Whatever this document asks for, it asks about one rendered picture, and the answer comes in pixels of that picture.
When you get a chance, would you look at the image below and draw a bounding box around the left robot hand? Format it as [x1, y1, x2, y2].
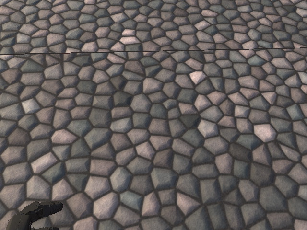
[6, 201, 63, 230]

